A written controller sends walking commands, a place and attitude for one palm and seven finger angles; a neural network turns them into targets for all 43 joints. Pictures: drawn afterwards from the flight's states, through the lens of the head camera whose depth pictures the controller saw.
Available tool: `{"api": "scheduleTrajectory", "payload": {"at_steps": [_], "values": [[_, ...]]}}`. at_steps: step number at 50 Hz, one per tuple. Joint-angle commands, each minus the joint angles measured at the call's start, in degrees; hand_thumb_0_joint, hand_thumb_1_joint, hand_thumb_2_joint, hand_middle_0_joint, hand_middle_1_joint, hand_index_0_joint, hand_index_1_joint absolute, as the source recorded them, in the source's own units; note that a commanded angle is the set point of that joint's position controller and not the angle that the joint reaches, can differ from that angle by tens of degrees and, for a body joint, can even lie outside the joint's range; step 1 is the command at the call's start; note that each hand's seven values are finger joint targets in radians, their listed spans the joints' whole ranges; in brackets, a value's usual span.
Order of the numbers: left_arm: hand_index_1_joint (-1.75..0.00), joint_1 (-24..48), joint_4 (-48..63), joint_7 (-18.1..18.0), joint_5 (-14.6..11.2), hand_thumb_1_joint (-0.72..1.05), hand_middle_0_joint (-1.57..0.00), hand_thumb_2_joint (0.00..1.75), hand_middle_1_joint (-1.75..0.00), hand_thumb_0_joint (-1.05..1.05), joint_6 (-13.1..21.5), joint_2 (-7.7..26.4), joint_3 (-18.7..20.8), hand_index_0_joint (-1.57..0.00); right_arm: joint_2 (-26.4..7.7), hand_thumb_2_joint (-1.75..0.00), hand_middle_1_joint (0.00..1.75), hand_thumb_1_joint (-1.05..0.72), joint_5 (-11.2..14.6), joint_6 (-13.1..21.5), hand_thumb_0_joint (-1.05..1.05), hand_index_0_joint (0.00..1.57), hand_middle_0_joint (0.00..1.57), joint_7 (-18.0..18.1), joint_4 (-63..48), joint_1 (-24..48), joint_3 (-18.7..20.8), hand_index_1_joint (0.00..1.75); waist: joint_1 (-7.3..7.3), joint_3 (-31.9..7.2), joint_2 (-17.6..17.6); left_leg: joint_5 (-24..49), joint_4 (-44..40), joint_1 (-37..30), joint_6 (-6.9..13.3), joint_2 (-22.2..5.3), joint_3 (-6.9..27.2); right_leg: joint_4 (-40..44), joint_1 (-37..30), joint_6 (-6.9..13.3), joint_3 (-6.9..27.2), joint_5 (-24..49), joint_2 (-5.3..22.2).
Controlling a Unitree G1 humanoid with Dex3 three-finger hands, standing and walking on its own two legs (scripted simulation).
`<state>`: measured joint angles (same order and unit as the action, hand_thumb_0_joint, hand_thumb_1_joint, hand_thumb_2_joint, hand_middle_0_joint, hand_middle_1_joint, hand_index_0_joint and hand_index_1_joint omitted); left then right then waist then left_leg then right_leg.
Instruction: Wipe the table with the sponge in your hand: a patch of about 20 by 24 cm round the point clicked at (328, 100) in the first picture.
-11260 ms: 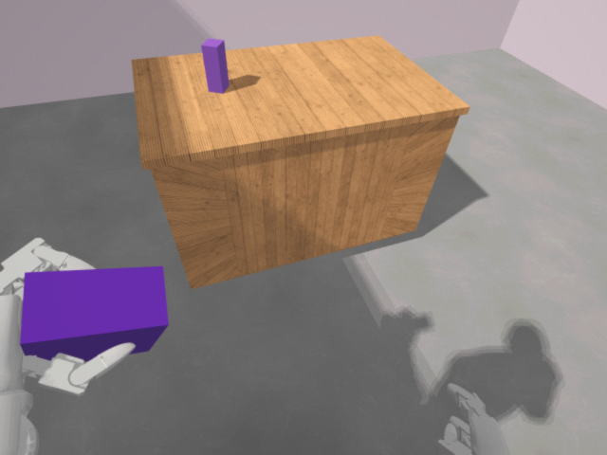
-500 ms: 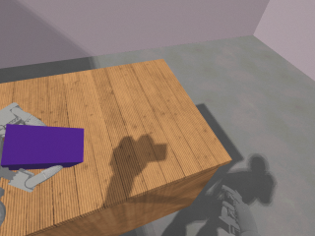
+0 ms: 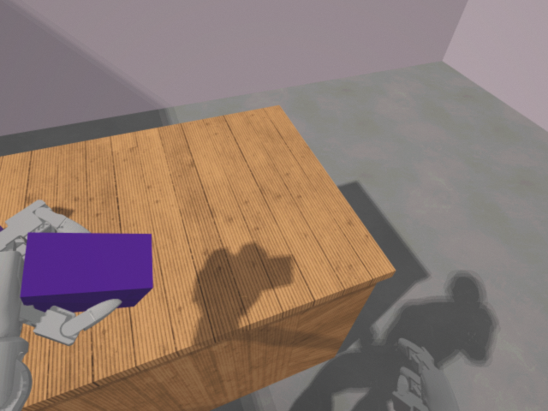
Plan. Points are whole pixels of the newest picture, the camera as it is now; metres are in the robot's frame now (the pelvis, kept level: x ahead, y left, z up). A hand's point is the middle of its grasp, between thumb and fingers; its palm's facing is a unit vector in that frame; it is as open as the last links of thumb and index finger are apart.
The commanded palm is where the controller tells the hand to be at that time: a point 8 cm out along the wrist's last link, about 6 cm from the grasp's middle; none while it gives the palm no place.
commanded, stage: come to a stop and stand still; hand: left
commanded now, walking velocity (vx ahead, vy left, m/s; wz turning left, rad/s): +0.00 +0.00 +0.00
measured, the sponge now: (107, 274) +0.23 +0.22 +0.13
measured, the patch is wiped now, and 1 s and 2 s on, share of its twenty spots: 0.00 0.00 0.00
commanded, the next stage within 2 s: look again from close up in 0.52 s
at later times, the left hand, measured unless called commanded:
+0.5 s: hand (101, 276) +0.22 +0.22 +0.15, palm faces +0.36 -0.85 -0.38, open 9.9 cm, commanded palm +0.17 +0.25 +0.17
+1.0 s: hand (91, 280) +0.23 +0.24 +0.12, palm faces +0.24 -0.86 -0.45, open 9.9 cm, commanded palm +0.17 +0.28 +0.17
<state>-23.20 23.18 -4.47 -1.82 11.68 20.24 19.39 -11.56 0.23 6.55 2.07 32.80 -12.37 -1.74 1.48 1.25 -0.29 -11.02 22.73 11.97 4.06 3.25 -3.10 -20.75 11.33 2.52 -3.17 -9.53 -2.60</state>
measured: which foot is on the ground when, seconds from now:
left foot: down 0.00-1.00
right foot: down 0.00-1.00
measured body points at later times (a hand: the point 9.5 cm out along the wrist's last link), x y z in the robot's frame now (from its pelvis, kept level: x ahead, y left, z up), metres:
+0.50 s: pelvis +0.01 -0.03 +0.00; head +0.01 -0.03 +0.45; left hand +0.20 +0.26 +0.17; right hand +0.19 -0.26 -0.07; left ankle +0.01 +0.06 -0.74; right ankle +0.02 -0.09 -0.74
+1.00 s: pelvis +0.01 +0.00 +0.00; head +0.04 +0.01 +0.44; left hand +0.21 +0.28 +0.15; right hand +0.16 -0.23 -0.09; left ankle +0.01 +0.06 -0.74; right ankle +0.02 -0.09 -0.74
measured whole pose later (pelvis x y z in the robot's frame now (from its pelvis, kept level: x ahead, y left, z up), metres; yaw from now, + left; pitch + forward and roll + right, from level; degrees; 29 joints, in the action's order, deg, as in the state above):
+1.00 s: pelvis +0.01 +0.00 +0.00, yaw +0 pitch +0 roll -1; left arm -27.6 23.5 -2.2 -2.2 11.6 23.7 19.1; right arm -10.8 1.2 5.4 1.3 33.4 -14.7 -1.6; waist 0.3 3.3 -1.8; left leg -13.6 26.0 13.0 4.5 3.2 -3.7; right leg -25.4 13.1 2.6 -2.7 -12.8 -2.6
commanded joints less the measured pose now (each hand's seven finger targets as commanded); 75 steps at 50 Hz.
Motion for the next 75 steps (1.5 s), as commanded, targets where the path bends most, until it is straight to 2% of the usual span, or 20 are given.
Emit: {"api": "scheduleTrajectory", "payload": {"at_steps": [1,7,18,30,31,32,33,34,37,40,42,44,47,49,51,58,61,67,74,75], "values": [[-1.6,3.68,13.54,-1.0,-1.0,0.1,-1.2,1.3,-1.6,0.0,3.43,10.66,5.91,-1.2,-7.46,-0.9,0.3,-0.9,0.61,2.92,0.0,0.2,0.2,0.56,-9.28,5.42,2.95,0.3,-0.43,-6.82,1.96,-0.99,-2.67,-0.15,-3.26,-8.2,10.39,5.03,-0.64,0.97,10.04,0.5,7.74],[-1.6,1.95,16.68,-1.35,-1.67,0.1,-1.2,1.3,-1.6,0.0,3.64,13.04,8.42,-1.2,-7.39,-0.9,0.3,-0.9,0.8,3.01,0.0,0.2,0.2,0.83,-8.96,5.74,2.81,0.3,-0.5,-10.21,5.41,5.69,-1.88,-1.99,-3.06,-8.11,10.24,3.13,-2.77,0.56,9.71,6.35,7.79],[-1.6,2.39,11.26,-1.47,-2.02,0.1,-1.2,1.3,-1.6,0.0,1.63,10.02,5.11,-1.2,-7.77,-0.9,0.3,-0.9,1.2,2.04,0.0,0.2,0.2,1.17,-8.3,5.9,2.84,0.3,-0.54,-8.67,0.2,6.56,-0.9,-2.63,-1.92,-8.2,9.34,5.14,-1.11,-1.47,10.47,8.23,8.67],[-1.6,2.85,15.46,-2.33,-1.95,0.1,-1.2,1.3,-1.6,0.0,1.23,11.98,6.39,-1.2,-7.44,-0.9,0.3,-0.9,1.11,1.66,0.0,0.2,0.2,1.2,-8.88,6.32,2.56,0.3,-0.25,-9.57,2.82,6.04,-1.06,-2.28,-1.68,-7.97,9.49,5.37,-2.83,-1.79,10.66,7.49,8.87],[-1.6,61.87,29.68,-2.74,6.63,0.1,-1.2,1.3,-1.6,0.0,6.91,56.13,37.93,-1.2,-8.52,-0.9,0.3,-0.9,-0.69,4.6,0.0,0.2,0.2,0.62,-6.45,-4.04,3.67,0.3,-1.95,5.65,-5.86,4.4,3.52,4.01,-1.78,-6.59,0.17,11.24,9.61,-13.78,6.63,12.78,4.72],[-1.6,45.06,5.59,-1.57,1.53,0.1,-1.2,1.3,-1.6,0.0,5.02,33.65,24.22,-1.2,-6.08,-0.9,0.3,-0.9,1.27,3.65,0.0,0.2,0.2,0.4,-1.6,1.76,3.87,0.3,-1.81,-3.88,13.24,6.16,3.46,0.35,-1.74,-11.77,6.19,0.35,7.58,-2.53,6.61,4.92,11.6],[-1.6,32.6,7.77,-1.36,0.61,0.1,-1.2,1.3,-1.6,0.0,4.57,23.63,17.99,-1.2,-6.35,-0.9,0.3,-0.9,0.43,2.81,0.0,0.2,0.2,-0.67,-5.71,4.27,3.9,0.3,-0.07,-7.03,11.75,5.68,2.88,1.27,-1.95,-9.46,8.09,-1.01,-0.05,-1.73,8.79,5.58,9.2],[-1.6,24.37,-0.08,-0.34,-0.41,0.1,-1.2,1.3,-1.6,0.0,3.91,17.71,13.07,-1.2,-7.79,-0.9,0.3,-0.9,0.53,2.97,0.0,0.2,0.2,-0.91,-6.1,4.16,4.38,0.3,0.18,-10.04,9.83,4.28,3.06,0.39,-2.69,-7.21,6.24,-0.01,-3.24,-1.18,10.13,7.33,8.39],[-1.6,0.54,2.42,1.77,-3.19,0.1,-1.2,1.3,-1.6,0.0,4.09,5.09,3.79,-1.2,-7.08,-0.9,0.3,-0.9,2.43,2.66,0.0,0.2,0.2,-3.81,-7.39,2.62,4.74,0.3,0.97,-15.46,5.74,6.68,3.97,-3.95,-1.11,-6.79,5.23,-1.59,-4.98,-5.12,10.32,12.2,8.75],[-1.6,-3.83,11.61,1.45,-2.48,0.1,-1.2,1.3,-1.6,0.0,3.22,7.1,3.21,-1.2,-7.39,-0.9,0.3,-0.9,2.49,1.74,0.0,0.2,0.2,-4.21,-9.42,4.66,4.04,0.3,1.02,-11.57,-3.55,4.78,0.87,-0.6,-1.31,-8.36,6.66,-0.55,-4.51,-4.41,7.79,6.21,7.88],[-1.6,-3.94,11.91,-0.42,-1.98,0.1,-1.2,1.3,-1.6,0.0,2.84,13.6,10.05,-1.2,-7.45,-0.9,0.3,-0.9,2.23,1.59,0.0,0.2,0.2,-2.91,-9.24,6.85,3.71,0.3,1.05,-9.8,-5.67,2.78,-0.89,-1.52,-1.65,-8.78,7.05,0.07,-1.85,-3.25,7.59,1.59,7.32],[-1.6,-0.89,12.6,-0.72,-2.13,0.1,-1.2,1.3,-1.6,0.0,3.37,15.68,12.87,-1.2,-7.13,-0.9,0.3,-0.9,1.66,1.73,0.0,0.2,0.2,-1.37,-10.22,6.91,3.33,0.3,0.55,-7.76,-8.46,2.27,-1.22,0.45,-2.06,-8.43,8.35,0.42,-1.27,-1.88,7.59,0.24,7.37],[-1.6,8.48,18.61,-1.14,-1.89,0.1,-1.2,1.3,-1.6,0.0,5.06,20.25,15.74,-1.2,-7.21,-0.9,0.3,-0.9,1.28,2.3,0.0,0.2,0.2,-0.06,-10.17,7.47,2.35,0.3,-0.36,-5.65,1.43,0.8,-2.69,0.87,-2.08,-8.63,10.33,-1.21,0.23,-0.7,8.81,-0.65,6.81],[-1.6,11.24,18.65,-0.82,-1.71,0.1,-1.2,1.3,-1.6,0.0,5.95,18.02,12.81,-1.2,-6.43,-0.9,0.3,-0.9,1.08,3.13,0.0,0.2,0.2,0.3,-10.08,6.22,1.96,0.3,0.08,-6.99,10.31,0.45,-3.81,1.93,-1.93,-9.54,11.23,-3.56,-2.76,-0.73,7.6,1.23,6.23],[-1.6,12.59,19.48,-0.58,-1.19,0.1,-1.2,1.3,-1.6,0.0,6.43,17.3,11.44,-1.2,-6.35,-0.9,0.3,-0.9,0.64,4.32,0.0,0.2,0.2,-0.14,-9.51,5.14,1.86,0.3,0.3,-8.81,14.48,3.45,-2.54,0.89,-2.26,-9.33,10.58,-4.03,-4.35,-0.57,7.01,3.41,6.06],[-1.6,1.31,11.81,0.2,-1.17,0.1,-1.2,1.3,-1.6,0.0,4.72,8.02,5.41,-1.2,-7.15,-0.9,0.3,-0.9,0.55,4.15,0.0,0.2,0.2,-1.62,-7.87,2.62,2.61,0.3,0.14,-10.12,3.2,19.74,-0.66,-5.97,-5.27,-10.71,10.67,-2.92,-0.67,-0.7,4.71,6.16,5.18],[-1.6,2.2,9.75,0.21,-1.26,0.1,-1.2,1.3,-1.6,0.0,3.9,10.15,7.18,-1.2,-7.57,-0.9,0.3,-0.9,0.65,2.56,0.0,0.2,0.2,-1.11,-8.58,3.98,2.64,0.3,0.12,-8.01,1.67,19.0,-2.06,-3.7,-6.71,-11.09,11.05,-2.28,-0.3,-0.73,4.72,5.19,5.34],[-1.6,8.07,15.38,0.28,-0.95,0.1,-1.2,1.3,-1.6,0.0,4.27,13.41,9.05,-1.2,-6.81,-0.9,0.3,-0.9,0.49,1.4,0.0,0.2,0.2,-0.18,-10.11,6.14,1.91,0.3,-0.06,-8.64,4.55,16.79,-3.62,-4.09,-6.91,-10.61,10.4,-2.81,-1.29,-0.66,4.53,4.49,4.97],[-1.6,7.28,19.79,-0.16,-1.06,0.1,-1.2,1.3,-1.6,0.0,4.97,12.01,6.67,-1.2,-6.88,-0.9,0.3,-0.9,0.08,2.61,0.0,0.2,0.2,-0.43,-10.37,4.84,2.06,0.3,-0.07,-11.07,8.38,20.2,-2.15,-5.99,-7.38,-10.64,11.09,-2.82,-2.5,0.04,4.19,4.12,5.17],[-1.6,64.53,34.09,-1.07,9.7,0.1,-1.2,1.3,-1.6,0.0,10.82,55.25,37.98,-1.2,-9.81,-0.9,0.3,-0.9,-3.56,6.24,0.0,0.2,0.2,-1.87,-7.87,-3.46,2.88,0.3,-0.58,-2.38,3.76,15.2,4.0,6.94,-1.63,-9.43,6.88,-3.2,3.14,-4.18,4.94,4.71,4.04]]}}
